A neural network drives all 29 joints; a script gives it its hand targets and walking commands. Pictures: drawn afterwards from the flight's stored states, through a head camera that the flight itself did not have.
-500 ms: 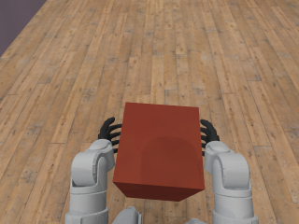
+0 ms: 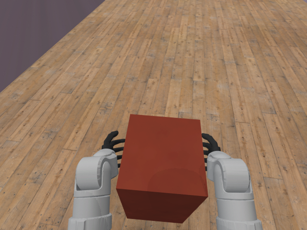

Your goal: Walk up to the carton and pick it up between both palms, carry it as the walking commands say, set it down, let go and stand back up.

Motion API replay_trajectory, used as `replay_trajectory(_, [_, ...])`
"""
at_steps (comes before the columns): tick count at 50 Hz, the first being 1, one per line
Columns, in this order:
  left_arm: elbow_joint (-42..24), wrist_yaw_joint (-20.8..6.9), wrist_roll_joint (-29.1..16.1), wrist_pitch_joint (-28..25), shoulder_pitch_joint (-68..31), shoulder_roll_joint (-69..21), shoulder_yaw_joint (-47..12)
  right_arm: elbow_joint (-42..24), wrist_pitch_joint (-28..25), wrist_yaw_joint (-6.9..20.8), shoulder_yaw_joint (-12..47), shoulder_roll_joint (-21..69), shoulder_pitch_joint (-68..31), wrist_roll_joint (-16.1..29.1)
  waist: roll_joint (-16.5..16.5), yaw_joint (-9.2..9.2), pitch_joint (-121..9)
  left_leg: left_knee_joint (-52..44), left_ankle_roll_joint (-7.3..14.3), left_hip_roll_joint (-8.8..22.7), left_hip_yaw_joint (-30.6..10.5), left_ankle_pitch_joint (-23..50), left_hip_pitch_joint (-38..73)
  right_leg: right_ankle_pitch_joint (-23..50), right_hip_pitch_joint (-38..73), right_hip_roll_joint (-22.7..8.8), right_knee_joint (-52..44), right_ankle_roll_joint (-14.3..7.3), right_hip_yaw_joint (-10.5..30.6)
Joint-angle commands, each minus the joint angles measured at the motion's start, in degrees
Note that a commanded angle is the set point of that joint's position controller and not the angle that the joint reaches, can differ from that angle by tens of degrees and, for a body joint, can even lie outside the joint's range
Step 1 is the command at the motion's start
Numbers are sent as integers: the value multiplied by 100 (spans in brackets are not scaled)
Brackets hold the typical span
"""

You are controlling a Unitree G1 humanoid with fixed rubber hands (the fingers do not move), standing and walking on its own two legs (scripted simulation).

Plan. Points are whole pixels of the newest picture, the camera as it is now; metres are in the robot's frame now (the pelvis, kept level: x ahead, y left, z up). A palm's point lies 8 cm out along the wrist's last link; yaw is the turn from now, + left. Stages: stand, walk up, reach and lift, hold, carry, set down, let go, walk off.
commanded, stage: carry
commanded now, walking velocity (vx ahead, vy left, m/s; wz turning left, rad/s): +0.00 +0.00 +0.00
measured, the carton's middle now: (159, 175) +0.27 +0.01 -0.01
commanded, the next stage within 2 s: none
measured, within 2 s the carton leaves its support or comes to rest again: neither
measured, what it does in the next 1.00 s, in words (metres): stands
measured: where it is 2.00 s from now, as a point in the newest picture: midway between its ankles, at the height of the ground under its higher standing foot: outside the picture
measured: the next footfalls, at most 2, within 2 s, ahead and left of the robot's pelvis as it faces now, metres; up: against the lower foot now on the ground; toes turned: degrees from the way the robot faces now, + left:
none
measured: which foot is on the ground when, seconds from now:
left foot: down 0.00-1.00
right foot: down 0.00-1.00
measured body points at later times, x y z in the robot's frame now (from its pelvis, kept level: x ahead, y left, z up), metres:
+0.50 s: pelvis +0.03 -0.01 +0.00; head +0.03 -0.02 +0.45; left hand +0.32 +0.11 +0.07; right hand +0.31 -0.15 +0.07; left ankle +0.03 +0.11 -0.73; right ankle +0.08 -0.09 -0.73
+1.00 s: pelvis +0.04 -0.02 +0.00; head +0.04 -0.04 +0.45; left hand +0.34 +0.10 +0.08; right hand +0.32 -0.16 +0.07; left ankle +0.03 +0.11 -0.73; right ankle +0.08 -0.09 -0.73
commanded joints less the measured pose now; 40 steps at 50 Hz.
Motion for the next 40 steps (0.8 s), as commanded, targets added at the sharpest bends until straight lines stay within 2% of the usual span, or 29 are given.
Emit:
replay_trajectory(1, [-1175, -2086, -2416, -205, -3962, -6119, -4144, -1025, -493, 1407, 3566, 6076, -3569, 2464, -249, -140, -1826, -760, 59, 503, -494, -544, -60, -900, 1171, -769, -1045, 333, 1159])
replay_trajectory(2, [-1248, -2036, -2400, -216, -4055, -6044, -4120, -1137, -506, 1381, 3691, 5958, -3745, 2573, -421, -159, -1929, -722, -9, 398, -319, -285, 201, -989, 1115, -833, -1095, 261, 1230])
replay_trajectory(3, [-1139, -2046, -2348, -192, -3916, -6095, -4099, -1244, -461, 1377, 3675, 6015, -3804, 2587, -259, -181, -2013, -735, -2, 373, -269, -142, 488, -1078, 1024, -926, -1243, 252, 1245])
replay_trajectory(4, [-1370, -2045, -2352, -237, -4068, -5977, -4137, -1234, -472, 1375, 3684, 5958, -3603, 2583, -593, -176, -1943, -852, 4, 395, -287, -138, 431, -1290, 941, -897, -1182, 215, 1119])
replay_trajectory(5, [-903, -2049, -2180, -164, -3546, -6020, -3918, -1207, -482, 1349, 3654, 5757, -3568, 2543, -309, -145, -1896, -813, 49, 375, -352, -138, 393, -1142, 1117, -778, -1137, 278, 1002])
replay_trajectory(6, [-917, -2028, -2106, -191, -3464, -5955, -3925, -1209, -457, 1351, 3748, 5863, -3654, 2614, -348, -161, -2044, -1037, 50, 474, -456, -331, 467, -1473, 960, -726, -1123, 263, 1119])
replay_trajectory(7, [-1132, -2015, -2252, -201, -3750, -6073, -3911, -1275, -463, 1350, 3772, 5879, -3581, 2606, -526, -122, -2183, -893, 60, 546, -475, 218, 324, -769, 1530, -748, -1002, 255, 970])
replay_trajectory(8, [-895, -1987, -2000, -191, -3284, -6028, -3922, -1428, -444, 1369, 3824, 5856, -3838, 2710, -29, -140, -2149, -926, 14, 504, -465, 152, 284, -388, 1522, -757, -807, 217, 1050])
replay_trajectory(10, [-972, -2029, -2090, -167, -3604, -6024, -3836, -995, -386, 1387, 3721, 5998, -3501, 2627, -423, -133, -2099, -838, -16, 389, -297, 31, 255, -1120, 1478, -793, -1207, 153, 1131])
replay_trajectory(11, [-962, -2021, -2026, -178, -3374, -6126, -3860, -1470, -425, 1402, 3817, 6009, -3869, 2757, -377, -115, -2141, -764, -7, 366, -270, -20, 337, -1178, 1500, -898, -1273, 138, 1333])
replay_trajectory(12, [-1250, -1974, -2144, -247, -3642, -6160, -4036, -1556, -438, 1427, 3863, 6068, -4117, 2858, -174, -170, -2222, -929, 18, 478, -337, 210, 541, -657, 1400, -812, -1145, 137, 1174])
replay_trajectory(13, [-1192, -1978, -2035, -239, -3644, -5902, -3920, -1030, -388, 1433, 3826, 6068, -3562, 2707, -428, -178, -1990, -982, 6, 486, -427, 268, 291, -792, 1495, -665, -1034, 165, 961])
replay_trajectory(14, [-1150, -1948, -1971, -215, -3504, -6074, -3980, -1285, -396, 1435, 3793, 6076, -3652, 2776, 171, -151, -2316, -1007, 24, 552, -358, 320, 573, -201, 1645, -760, -829, 125, 956])
replay_trajectory(15, [-1238, -1925, -1988, -242, -3510, -5951, -4047, -1147, -387, 1422, 3754, 5908, -3615, 2638, 207, -168, -2311, -1000, 18, 629, -429, 783, 660, 644, 1617, -770, -672, 149, 973])
replay_trajectory(16, [-823, -1956, -1918, -145, -3126, -5942, -3862, -818, -333, 1418, 3734, 5938, -3011, 2574, 11, -139, -2371, -795, -8, 670, -516, 1015, 569, 1181, 1753, -710, -496, 129, 902])
replay_trajectory(18, [-1266, -1972, -1941, -206, -3358, -5965, -3990, -1352, -352, 1435, 3992, 6022, -3609, 2762, -362, -109, -2597, -632, -32, 611, -361, 1164, 593, 2029, 2136, -824, -313, 93, 866])
replay_trajectory(19, [-1140, -1965, -1966, -219, -3392, -5989, -3972, -1272, -348, 1441, 3888, 5933, -3681, 2705, -564, -146, -2478, -671, -28, 552, -342, 1052, 702, 1829, 1808, -768, -401, 93, 923])
replay_trajectory(20, [-963, -1952, -1867, -189, -3070, -5926, -3929, -1225, -391, 1424, 3738, 5795, -3377, 2592, -66, -154, -2574, -677, -3, 649, -377, 997, 682, 1568, 1855, -710, -382, 117, 847])
replay_trajectory(22, [-1351, -1982, -2008, -176, -3513, -5861, -4001, -1130, -348, 1411, 3797, 5903, -3301, 2622, -375, -166, -2332, -679, -80, 626, -362, 744, 720, 1401, 1773, -735, -574, 79, 986])
replay_trajectory(24, [-1027, -2027, -1958, -169, -3236, -5924, -4002, -1176, -335, 1444, 3764, 5931, -3458, 2592, 90, -172, -2119, -722, -3, 640, -410, 1017, 673, 1339, 1581, -711, -503, 113, 970])
replay_trajectory(26, [-1221, -2037, -2103, -103, -3475, -5969, -4109, -1040, -292, 1434, 3663, 5918, -3184, 2513, 113, -159, -2352, -695, -24, 682, -432, 1590, 891, 1806, 1700, -734, -321, 93, 925])
replay_trajectory(29, [-952, -2036, -2108, -157, -3604, -6163, -4071, -1223, -336, 1445, 3719, 6054, -3688, 2668, -202, -204, -2312, -796, -3, 763, -509, 1862, 846, 1312, 1672, -506, -266, 247, 714])
replay_trajectory(32, [-1024, -2073, -2047, -111, -3617, -5954, -4046, -794, -316, 1414, 3647, 5934, -3312, 2438, 129, -187, -1957, -857, -81, 598, -432, 730, 817, 924, 1377, -722, -533, 159, 1051])
replay_trajectory(33, [-708, -2051, -1988, -81, -3391, -5947, -3977, -907, -333, 1420, 3640, 5962, -3493, 2517, -40, -172, -2161, -906, 14, 653, -480, 863, 889, 1006, 1550, -606, -522, 169, 894])
replay_trajectory(34, [-1132, -2092, -2092, -169, -3839, -5963, -4088, -929, -356, 1414, 3582, 6038, -3544, 2430, -106, -192, -1853, -832, -54, 574, -423, 616, 642, 567, 1405, -614, -628, 232, 941])
replay_trajectory(35, [-1227, -2084, -2184, -157, -3858, -6013, -4095, -1088, -375, 1426, 3676, 6049, -3508, 2506, -265, -183, -1956, -896, -26, 628, -484, 809, 857, 694, 1325, -637, -672, 171, 991])
replay_trajectory(36, [-1374, -2112, -2235, -186, -3811, -6135, -4138, -1365, -400, 1426, 3729, 6162, -3739, 2623, -43, -187, -2150, -801, -33, 645, -397, 822, 817, 805, 1544, -636, -660, 209, 917])
replay_trajectory(37, [-832, -2032, -2181, -124, -3531, -6182, -4052, -1401, -396, 1396, 3731, 5996, -3945, 2746, -76, -191, -2117, -929, 2, 643, -389, 852, 974, 955, 1485, -646, -558, 158, 946])
replay_trajectory(40, [-996, -2016, -2074, -142, -3371, -6000, -4038, -1316, -383, 1315, 3668, 5920, -3570, 2574, -54, -165, -2646, -636, -2, 673, -388, 1636, 1133, 2069, 1858, -731, -228, 43, 987])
